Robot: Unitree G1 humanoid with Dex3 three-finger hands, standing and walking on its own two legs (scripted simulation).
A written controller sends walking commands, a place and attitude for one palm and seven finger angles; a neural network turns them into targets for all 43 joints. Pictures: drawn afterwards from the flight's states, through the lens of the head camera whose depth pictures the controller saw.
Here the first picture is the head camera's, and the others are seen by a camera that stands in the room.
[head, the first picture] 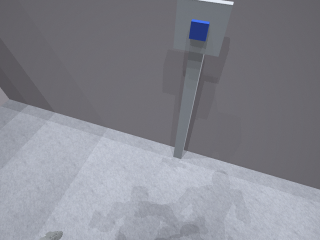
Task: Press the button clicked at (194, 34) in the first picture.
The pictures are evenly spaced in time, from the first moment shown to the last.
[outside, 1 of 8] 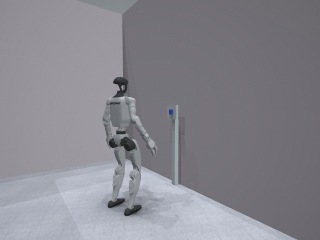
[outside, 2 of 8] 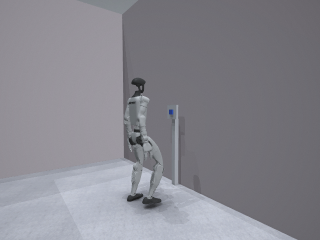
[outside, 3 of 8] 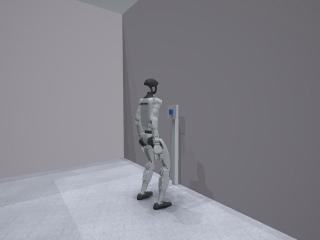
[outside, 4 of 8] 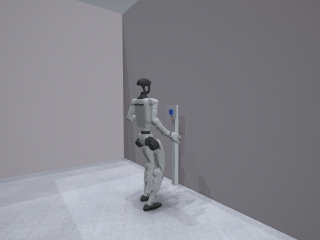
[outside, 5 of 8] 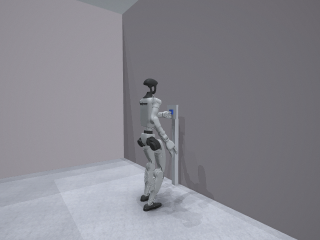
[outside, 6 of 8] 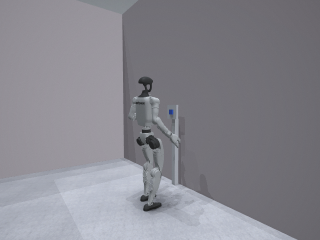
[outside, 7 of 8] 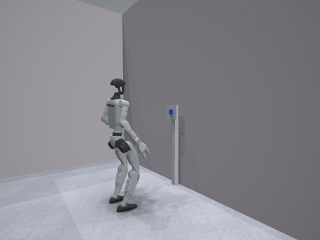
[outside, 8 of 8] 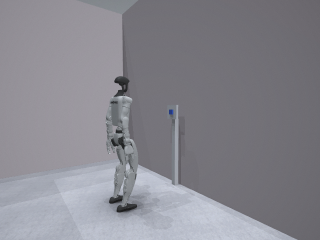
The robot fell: no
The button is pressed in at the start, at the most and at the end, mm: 0 13 0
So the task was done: yes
